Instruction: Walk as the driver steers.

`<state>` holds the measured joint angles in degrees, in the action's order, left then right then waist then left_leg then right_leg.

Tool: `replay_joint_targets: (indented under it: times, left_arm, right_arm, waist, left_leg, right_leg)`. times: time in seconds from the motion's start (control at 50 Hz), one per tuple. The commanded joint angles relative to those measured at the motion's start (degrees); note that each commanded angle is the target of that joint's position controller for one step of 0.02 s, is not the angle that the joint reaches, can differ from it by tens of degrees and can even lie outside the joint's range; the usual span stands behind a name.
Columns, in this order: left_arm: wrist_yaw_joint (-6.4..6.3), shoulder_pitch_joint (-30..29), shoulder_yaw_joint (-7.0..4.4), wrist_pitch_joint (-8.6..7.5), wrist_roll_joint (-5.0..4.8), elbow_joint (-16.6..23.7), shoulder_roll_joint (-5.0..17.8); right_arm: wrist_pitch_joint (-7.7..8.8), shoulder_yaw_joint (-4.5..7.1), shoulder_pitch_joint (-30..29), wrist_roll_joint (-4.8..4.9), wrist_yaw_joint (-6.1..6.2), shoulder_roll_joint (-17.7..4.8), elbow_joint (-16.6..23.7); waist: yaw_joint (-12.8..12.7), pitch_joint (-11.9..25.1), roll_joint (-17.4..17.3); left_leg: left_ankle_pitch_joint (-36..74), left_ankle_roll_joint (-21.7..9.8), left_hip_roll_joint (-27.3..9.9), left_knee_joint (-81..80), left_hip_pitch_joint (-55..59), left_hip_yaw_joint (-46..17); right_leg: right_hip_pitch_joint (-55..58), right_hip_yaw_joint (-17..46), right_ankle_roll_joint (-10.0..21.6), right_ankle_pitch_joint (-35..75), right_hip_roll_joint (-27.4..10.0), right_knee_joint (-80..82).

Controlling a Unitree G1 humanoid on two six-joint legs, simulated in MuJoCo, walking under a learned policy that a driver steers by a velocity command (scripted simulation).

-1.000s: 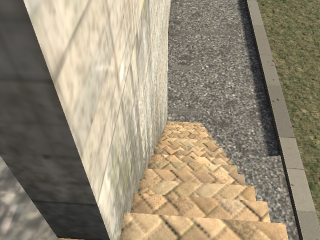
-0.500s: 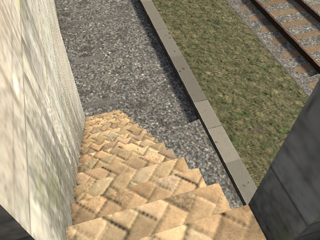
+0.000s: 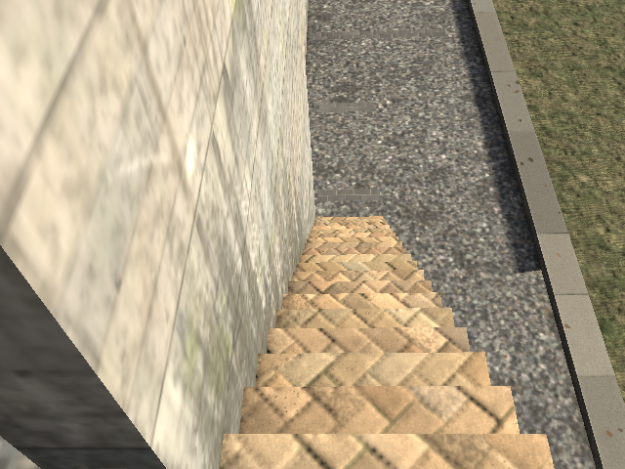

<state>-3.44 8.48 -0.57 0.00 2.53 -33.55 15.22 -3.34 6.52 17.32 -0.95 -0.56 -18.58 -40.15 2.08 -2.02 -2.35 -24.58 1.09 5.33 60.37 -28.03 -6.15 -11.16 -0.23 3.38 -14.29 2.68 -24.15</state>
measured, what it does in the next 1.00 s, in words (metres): walks ahead, turning right: left foot, then right foot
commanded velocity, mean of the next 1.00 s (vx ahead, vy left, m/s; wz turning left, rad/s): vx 0.67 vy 0.00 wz -0.29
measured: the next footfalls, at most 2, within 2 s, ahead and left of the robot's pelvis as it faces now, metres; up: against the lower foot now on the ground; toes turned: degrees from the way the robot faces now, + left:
left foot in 0.30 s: +0.12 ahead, +0.12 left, +0.00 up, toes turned +5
right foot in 0.72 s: +0.32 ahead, -0.11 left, +0.00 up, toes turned -16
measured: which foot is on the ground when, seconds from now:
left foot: up 0.00-0.28, down 0.30-0.72, up 0.74-1.00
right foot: down 0.00-0.30, up 0.32-0.70, down 0.72-1.00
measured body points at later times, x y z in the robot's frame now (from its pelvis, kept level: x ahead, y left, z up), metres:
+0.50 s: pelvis +0.15 +0.01 +0.00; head +0.16 +0.03 +0.45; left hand +0.26 +0.28 -0.12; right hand +0.23 -0.25 -0.11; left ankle +0.08 +0.11 -0.74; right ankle +0.20 -0.12 -0.69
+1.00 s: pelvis +0.41 -0.08 -0.11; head +0.42 -0.12 +0.33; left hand +0.53 +0.15 -0.23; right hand +0.48 -0.37 -0.23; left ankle +0.54 -0.02 -0.80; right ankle +0.28 -0.10 -0.74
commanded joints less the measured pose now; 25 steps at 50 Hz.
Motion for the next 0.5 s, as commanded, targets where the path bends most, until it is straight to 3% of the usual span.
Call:
replay_joint_targets:
  times: [0.02,0.06,0.12,0.14,0.2,0.24,0.26,0.28,0.3,0.32,0.34,0.36,0.4,0.42,0.44,0.46,0.48,0.5]
  left_arm:
    - [0.18,1.8,-1.61,0.37,0.42,2.3,5.8]
    - [0.45,4.7,-1.94,1.03,-0.08,1.5,6.6]
    - [1.08,6.3,-2.12,0.86,-0.13,-0.1,7.3]
    - [1.59,7.7,-2.35,0.42,0.1,-0.8,8.0]
    - [3.68,10.4,-2.5,-0.18,-0.94,-3.3,8.9]
    - [4.51,11.6,-3.03,-0.3,-1.21,-4.5,10.3]
    - [4.7,11.4,-3.23,-0.27,-1.63,-4.9,10.9]
    - [4.58,8.9,-3.35,-0.31,-2.19,-4.7,11.4]
    - [4.53,6.1,-3.2,-0.97,-2.58,-4.1,10.2]
    - [5.2,3.2,-1.5,-1.58,-3.98,-0.1,3.8]
    - [4.14,2.2,-2.21,-1.15,-3.28,0.4,5.8]
    - [3.79,0.8,-3.02,-0.66,-2.39,0.5,8.4]
    - [4.88,3.3,-3.18,0.5,-1.34,-0.5,8.0]
    - [5.36,3.8,-3.21,1.43,-0.74,-0.6,7.6]
    - [5.83,4.5,-2.98,2.04,-0.62,-0.7,6.7]
    - [6.25,4.0,-2.71,2.83,0.16,-0.1,5.6]
    - [6.65,1.7,-2.6,3.28,-0.46,0.9,5.3]
    - [7.62,-1.1,-2.55,2.83,-0.46,1.9,4.9]
  right_arm:
    - [-0.5,-0.1,-0.4,0.37,-2.14,-3.3,4.2]
    - [-0.55,-0.66,-3.5,0.64,-2.55,-4.2,5.2]
    - [-0.41,-2.57,-6.6,0.15,-2.7,-1.6,5.9]
    - [-0.15,-3.19,-6.8,-0.01,-2.53,-1.0,5.6]
    - [0.57,-3.69,-12.2,-0.52,-3.09,-2.1,6.4]
    - [1.72,-3.71,-14.6,-0.79,-3.25,-2.9,6.6]
    - [2.46,-3.89,-13.1,-0.87,-3.09,-2.4,6.0]
    - [3.97,-3.84,-7.1,-0.77,-2.44,-1.6,3.7]
    - [5.18,-2.72,3.6,-1.73,-1.28,-4.3,0.5]
    - [5.95,-1.08,13.6,-3.28,0.46,-10.5,0.1]
    - [6.19,-1.17,9.7,-3.74,1.62,-10.1,0.9]
    - [6.16,-2.4,5.4,-2.49,1.89,-6.0,1.4]
    - [6.98,-3.69,-0.9,0.14,1.83,-1.5,2.4]
    - [7.75,-4.02,-2.4,0.87,2.22,-0.5,2.5]
    - [8.55,-4.19,-3.0,0.82,2.14,-0.2,2.4]
    - [9.33,-4.44,-2.8,0.88,2.3,0.2,2.1]
    - [10.04,-4.06,-1.8,0.67,2.39,-0.4,1.3]
    - [10.34,-3.66,0.6,0.94,3.01,-1.9,-0.1]
  waist:
    - [-1.4,3.1,10.1]
    - [-2.7,3.8,9.7]
    - [-3.5,3.7,11.1]
    - [-3.9,5.2,11.3]
    - [-4.5,1.4,11.3]
    - [-4.4,-1.5,10.2]
    - [-2.7,-2.3,8.9]
    - [1.4,-1.8,6.5]
    - [6.6,2.8,2.9]
    - [11.4,12.0,-10.6]
    - [9.7,7.7,-8.4]
    - [6.9,1.4,-2.2]
    - [1.2,-2.7,-0.5]
    - [-0.3,-3.3,-2.9]
    - [-1.2,-2.7,-4.0]
    - [-1.9,-1.9,-4.1]
    - [-1.7,-3.3,-4.7]
    - [-0.9,-3.8,-2.9]
  left_leg:
    - [0.2,0.8,-2.6,7.4,-8.7,6.2]
    - [2.8,0.9,-3.4,4.9,-9.6,6.3]
    - [3.4,0.0,-2.1,-5.1,-4.8,5.3]
    - [4.1,-1.1,-1.6,-8.6,-1.9,5.3]
    - [3.7,-4.0,-2.7,-18.1,-1.4,6.6]
    - [0.5,-5.0,-2.6,-24.4,2.2,9.1]
    - [1.6,-5.6,-2.2,-28.7,7.5,9.7]
    - [9.4,-6.2,-2.1,-36.1,18.4,9.6]
    - [8.9,-7.9,-5.9,-37.9,36.9,3.9]
    - [-11.1,-12.3,-23.9,-45.3,52.8,-17.9]
    - [-13.1,-15.1,-29.0,-48.5,44.3,-28.8]
    - [-13.2,-14.1,-27.9,-47.7,39.8,-21.7]
    - [-3.7,-9.6,-23.4,-50.7,30.0,-9.2]
    - [2.8,-7.8,-21.2,-51.7,26.2,-3.9]
    - [8.5,-7.0,-19.0,-52.4,23.1,0.7]
    - [10.2,-6.4,-18.4,-52.5,20.4,3.8]
    - [10.8,-7.0,-18.6,-53.4,20.6,4.8]
    - [12.4,-7.4,-18.9,-54.8,20.4,5.1]
  right_leg:
    - [9.5,3.7,7.7,49.3,-15.7,1.6]
    - [11.8,1.9,6.9,47.6,-16.0,1.2]
    - [10.0,2.2,7.7,48.0,-15.9,-0.2]
    - [9.4,2.8,7.8,40.8,-16.3,0.8]
    - [8.5,10.6,9.2,7.8,-16.7,8.3]
    - [6.1,14.0,10.2,1.9,-16.8,9.6]
    - [2.8,14.3,10.1,3.3,-16.5,8.7]
    - [-3.3,13.3,8.9,7.1,-14.7,4.9]
    - [-15.1,9.4,6.5,10.1,-10.8,-6.3]
    - [-29.5,0.4,2.7,-5.8,-1.9,-27.9]
    - [-37.9,5.9,2.4,-14.1,1.6,-37.9]
    - [-40.7,8.7,2.1,-10.3,-1.9,-40.7]
    - [-35.6,8.0,0.3,-2.1,-5.9,-36.4]
    - [-32.0,7.0,-0.8,1.1,-7.0,-34.1]
    - [-28.5,5.8,-1.4,4.1,-6.7,-33.1]
    - [-26.4,5.1,-1.6,5.9,-6.3,-31.9]
    - [-28.1,3.9,-1.1,7.6,-6.4,-30.2]
    - [-28.2,3.3,-0.6,9.0,-5.7,-28.1]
